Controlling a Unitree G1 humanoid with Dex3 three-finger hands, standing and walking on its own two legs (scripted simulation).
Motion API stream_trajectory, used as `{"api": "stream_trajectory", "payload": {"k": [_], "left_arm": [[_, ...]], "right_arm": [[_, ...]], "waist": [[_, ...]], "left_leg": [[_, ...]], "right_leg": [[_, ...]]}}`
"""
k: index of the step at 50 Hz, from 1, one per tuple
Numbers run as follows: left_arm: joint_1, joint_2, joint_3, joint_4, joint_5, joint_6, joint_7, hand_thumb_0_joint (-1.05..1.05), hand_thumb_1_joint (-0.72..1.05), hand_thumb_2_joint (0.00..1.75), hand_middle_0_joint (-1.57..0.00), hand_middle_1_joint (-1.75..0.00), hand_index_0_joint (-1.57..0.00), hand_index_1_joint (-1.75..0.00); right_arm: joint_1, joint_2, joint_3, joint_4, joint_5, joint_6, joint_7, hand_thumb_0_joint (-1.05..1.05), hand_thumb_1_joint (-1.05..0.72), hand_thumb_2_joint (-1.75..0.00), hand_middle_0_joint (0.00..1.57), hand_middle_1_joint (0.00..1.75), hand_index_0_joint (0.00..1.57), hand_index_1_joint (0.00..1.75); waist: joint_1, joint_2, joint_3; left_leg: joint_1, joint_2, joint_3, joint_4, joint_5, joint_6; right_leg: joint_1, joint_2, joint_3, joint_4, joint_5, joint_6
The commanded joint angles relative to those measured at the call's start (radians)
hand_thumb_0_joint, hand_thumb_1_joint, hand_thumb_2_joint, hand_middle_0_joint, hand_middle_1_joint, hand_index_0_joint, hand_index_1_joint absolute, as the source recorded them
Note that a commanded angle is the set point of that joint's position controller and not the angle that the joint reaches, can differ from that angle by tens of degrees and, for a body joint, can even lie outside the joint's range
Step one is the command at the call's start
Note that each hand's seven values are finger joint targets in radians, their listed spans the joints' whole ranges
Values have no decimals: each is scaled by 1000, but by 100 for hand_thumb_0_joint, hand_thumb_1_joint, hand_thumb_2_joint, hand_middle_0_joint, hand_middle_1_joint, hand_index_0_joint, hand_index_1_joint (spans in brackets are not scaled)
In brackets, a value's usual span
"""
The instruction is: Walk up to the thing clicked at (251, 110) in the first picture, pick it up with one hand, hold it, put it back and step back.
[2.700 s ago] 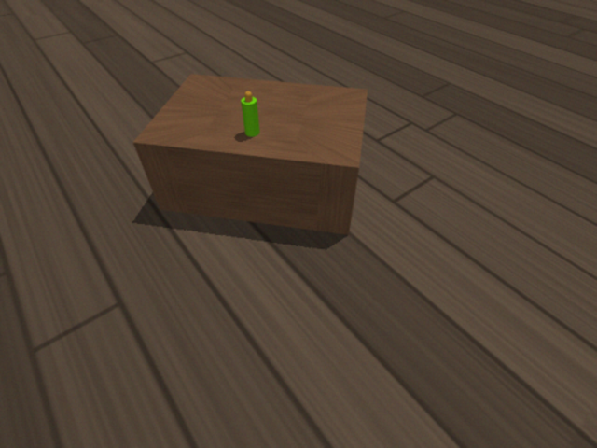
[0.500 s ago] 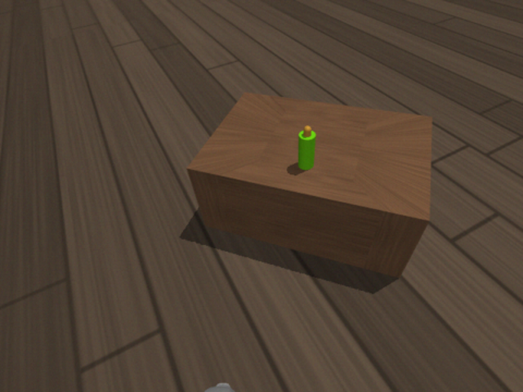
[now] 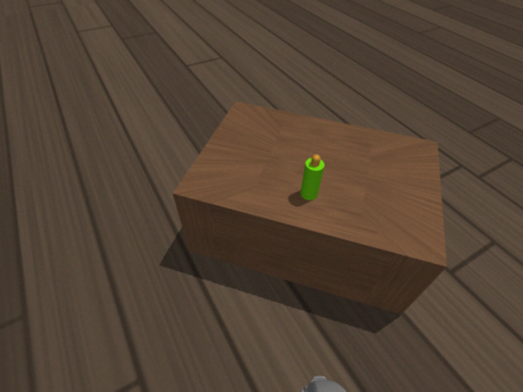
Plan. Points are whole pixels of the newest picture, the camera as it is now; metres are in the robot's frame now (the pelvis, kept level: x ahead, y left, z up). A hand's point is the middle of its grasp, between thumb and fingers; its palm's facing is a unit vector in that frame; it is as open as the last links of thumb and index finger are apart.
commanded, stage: walk up
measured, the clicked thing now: (312, 175) +0.83 -0.19 -0.29
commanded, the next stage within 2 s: none
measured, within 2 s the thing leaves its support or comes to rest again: neither
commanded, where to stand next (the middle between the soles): +0.22 +0.00 m, yaw -2 degrees
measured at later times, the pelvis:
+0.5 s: pelvis +0.12 +0.01 -0.01, yaw -1 degrees
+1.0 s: pelvis +0.14 +0.02 +0.00, yaw -2 degrees
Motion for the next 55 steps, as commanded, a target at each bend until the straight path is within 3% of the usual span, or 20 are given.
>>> {"api": "stream_trajectory", "payload": {"k": [1,5,6,7,8,9,13,18,22,26,28,29,30,33,37,39,41,43,46,55], "left_arm": [[-6,138,49,-90,7,-38,7,0,90,90,-20,-30,-20,-30],[149,186,78,-35,9,-54,20,0,90,90,-20,-30,-20,-30],[224,241,99,-22,18,-62,32,0,90,90,-20,-30,-20,-30],[229,317,117,-48,16,-70,39,0,90,90,-20,-30,-20,-30],[190,331,111,-58,6,-63,36,0,90,90,-20,-30,-20,-30],[138,332,110,-73,-1,-59,37,0,90,90,-20,-30,-20,-30],[69,255,81,-82,-1,-66,41,0,90,90,-20,-30,-20,-30],[-11,207,56,-108,17,-50,43,0,90,90,-20,-30,-20,-30],[-10,211,50,-91,20,-19,44,0,90,90,-20,-30,-20,-30],[-54,172,27,-85,-2,17,46,0,90,90,-20,-30,-20,-30],[26,103,-1,-58,-23,33,50,0,90,90,-20,-30,-20,-30],[26,170,21,-12,-18,44,61,0,90,90,-20,-30,-20,-30],[8,188,24,9,-11,44,61,0,90,90,-20,-30,-20,-30],[-1,171,23,42,-12,38,52,0,90,90,-20,-30,-20,-30],[9,144,17,108,1,31,56,0,90,90,-20,-30,-20,-30],[-18,166,21,120,12,18,60,0,90,90,-20,-30,-20,-30],[-134,194,16,107,10,17,50,0,90,90,-20,-30,-20,-30],[-159,160,3,118,4,21,43,0,90,90,-20,-30,-20,-30],[-139,145,-5,154,4,13,40,0,90,90,-20,-30,-20,-30],[-206,158,-1,191,8,3,40,0,90,90,-20,-30,-20,-30]], "right_arm": [[15,-264,-84,-93,0,-11,-21,0,-90,-90,20,30,20,30],[-20,-227,-67,-125,8,5,-17,0,-90,-90,20,30,20,30],[14,-184,-51,-131,10,4,-15,0,-90,-90,20,30,20,30],[89,-131,-32,-132,6,9,-11,0,-90,-90,20,30,20,30],[57,-242,-60,-106,-3,24,-19,0,-90,-90,20,30,20,30],[51,-268,-70,-88,-11,30,-27,0,-90,-90,20,30,20,30],[52,-232,-64,-32,1,38,-10,0,-90,-90,20,30,20,30],[49,-180,-57,3,-5,50,-11,0,-90,-90,20,30,20,30],[-55,-170,-54,18,-2,40,-29,0,-90,-90,20,30,20,30],[-6,-197,-54,66,-8,20,-55,0,-90,-90,20,30,20,30],[-93,-291,-58,38,-17,5,-59,0,-90,-90,20,30,20,30],[-147,-324,-62,40,-5,9,-57,0,-90,-90,20,30,20,30],[-172,-304,-59,45,-7,12,-59,0,-90,-90,20,30,20,30],[-212,-253,-32,54,-9,11,-63,0,-90,-90,20,30,20,30],[-236,-251,-27,71,1,27,-58,0,-90,-90,20,30,20,30],[-242,-205,-10,79,13,29,-58,0,-90,-90,20,30,20,30],[-235,-194,-8,110,19,30,-58,0,-90,-90,20,30,20,30],[-287,-220,-14,131,8,31,-56,0,-90,-90,20,30,20,30],[-323,-210,-3,149,2,30,-47,0,-90,-90,20,30,20,30],[-319,-184,5,228,4,27,-41,0,-90,-90,20,30,20,30]], "waist": [[-2,165,-43],[89,10,-132],[126,-136,-183],[100,-271,-214],[101,-147,-160],[83,-133,-104],[37,-93,-12],[11,-144,-6],[49,-159,-71],[0,-56,-108],[57,209,-119],[44,233,-124],[44,216,-116],[55,266,-134],[59,233,-166],[54,144,-198],[6,61,-171],[14,71,-105],[27,63,-79],[12,-27,-112]], "left_leg": [[-4,256,-150,-77,545,179],[-158,180,-121,189,299,110],[-255,100,-62,410,177,73],[-435,-10,-44,591,-221,21],[-489,5,-110,674,-274,15],[-498,44,-139,692,-296,10],[-434,85,-161,595,-74,-7],[-263,75,-77,378,-7,-46],[-152,53,-57,230,81,-57],[5,46,-84,22,159,-18],[-40,342,-499,-160,141,84],[-105,389,-544,-151,97,181],[-148,361,-510,-137,99,187],[-114,250,-298,-73,248,121],[-117,227,-263,-11,267,85],[-142,206,-228,17,268,42],[-84,143,-187,-36,83,4],[-91,160,-227,-95,-82,6],[-122,167,-234,-135,-113,12],[6,128,-151,-106,136,-17]], "right_leg": [[74,11,-43,-159,71,-17],[446,67,-43,-335,148,-44],[551,-25,91,-409,33,-73],[642,-290,527,-508,-112,-150],[568,-358,677,-564,-237,-250],[475,-376,693,-583,-315,-287],[314,-190,321,-576,-53,-169],[134,-97,75,-541,151,-173],[135,-115,81,-415,239,-181],[68,-95,94,-232,186,-117],[51,85,16,-69,-183,-19],[119,49,52,5,-279,-16],[156,27,59,11,-280,-17],[175,29,33,-82,-211,-23],[307,57,-19,-325,-25,-10],[385,8,51,-367,108,-20],[269,-32,108,-355,74,-39],[212,-7,77,-383,-56,-26],[239,-9,84,-433,-64,-35],[263,-48,110,-543,87,-18]]}}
